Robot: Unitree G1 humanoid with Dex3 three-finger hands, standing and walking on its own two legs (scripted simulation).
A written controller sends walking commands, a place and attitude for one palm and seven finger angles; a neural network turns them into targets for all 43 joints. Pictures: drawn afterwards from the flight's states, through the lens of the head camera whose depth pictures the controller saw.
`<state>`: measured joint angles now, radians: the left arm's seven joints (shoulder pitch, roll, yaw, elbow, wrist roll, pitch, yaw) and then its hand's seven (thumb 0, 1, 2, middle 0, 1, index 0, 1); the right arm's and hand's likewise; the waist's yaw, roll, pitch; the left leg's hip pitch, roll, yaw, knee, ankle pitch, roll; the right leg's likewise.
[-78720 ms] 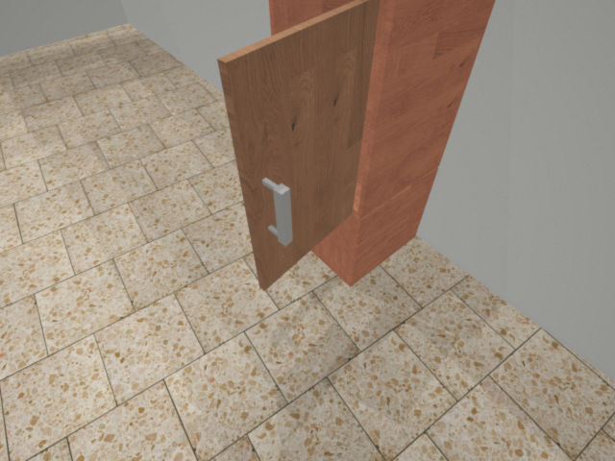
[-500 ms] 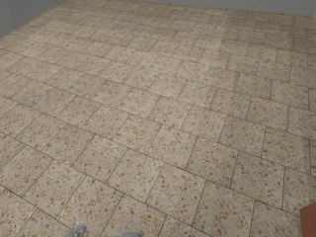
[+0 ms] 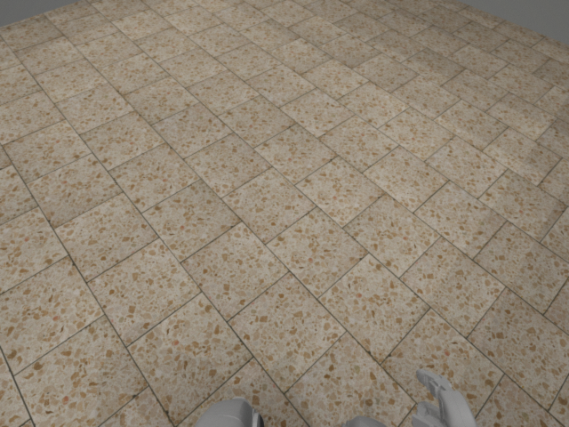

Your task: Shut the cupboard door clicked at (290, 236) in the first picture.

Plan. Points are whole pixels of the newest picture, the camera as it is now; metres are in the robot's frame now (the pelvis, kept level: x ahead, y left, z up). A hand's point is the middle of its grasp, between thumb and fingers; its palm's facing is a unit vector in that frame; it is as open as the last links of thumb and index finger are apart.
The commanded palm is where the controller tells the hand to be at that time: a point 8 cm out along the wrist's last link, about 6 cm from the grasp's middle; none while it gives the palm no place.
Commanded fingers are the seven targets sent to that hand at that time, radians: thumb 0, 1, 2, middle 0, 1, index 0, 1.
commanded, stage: walk to a spot facing it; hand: left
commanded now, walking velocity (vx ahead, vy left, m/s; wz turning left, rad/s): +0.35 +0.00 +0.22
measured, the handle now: out of the picture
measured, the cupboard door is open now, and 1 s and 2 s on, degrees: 4 4 4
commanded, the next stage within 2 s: turn to face it in 0.18 s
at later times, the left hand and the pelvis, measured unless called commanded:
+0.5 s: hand (229, 309) +0.30 +0.13 -0.14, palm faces +0.03 -0.98 -0.20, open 7.4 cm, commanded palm none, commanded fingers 0.00 0.90 0.90 -0.20 -0.30 -0.20 -0.30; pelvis +0.21 -0.05 +0.01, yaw +3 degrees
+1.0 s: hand (200, 273) +0.37 +0.20 -0.15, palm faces -0.14 -0.97 -0.19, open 7.4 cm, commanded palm none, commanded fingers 0.00 0.90 0.90 -0.20 -0.30 -0.20 -0.30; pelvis +0.27 +0.00 +0.02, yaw -14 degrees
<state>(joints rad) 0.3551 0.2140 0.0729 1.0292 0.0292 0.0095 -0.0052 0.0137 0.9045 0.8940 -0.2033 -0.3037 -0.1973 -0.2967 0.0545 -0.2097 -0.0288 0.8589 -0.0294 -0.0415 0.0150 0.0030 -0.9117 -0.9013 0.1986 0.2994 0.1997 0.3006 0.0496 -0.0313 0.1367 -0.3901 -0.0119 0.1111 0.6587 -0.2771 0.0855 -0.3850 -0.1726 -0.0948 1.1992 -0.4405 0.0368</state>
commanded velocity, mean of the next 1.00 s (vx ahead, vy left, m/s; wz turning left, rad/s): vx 0.07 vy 0.00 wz -0.38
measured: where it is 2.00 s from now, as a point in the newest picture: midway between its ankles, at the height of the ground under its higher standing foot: (289, 378)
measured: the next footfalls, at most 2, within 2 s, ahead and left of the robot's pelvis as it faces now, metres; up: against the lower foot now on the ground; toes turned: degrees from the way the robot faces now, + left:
right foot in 0.36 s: +0.30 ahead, -0.13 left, +0.00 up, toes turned -1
left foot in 0.80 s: +0.33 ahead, +0.10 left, +0.00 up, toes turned -6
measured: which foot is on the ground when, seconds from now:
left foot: down 0.00-0.38, up 0.40-0.78, down 0.80-1.00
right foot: up 0.00-0.34, down 0.36-0.80, up 0.82-1.00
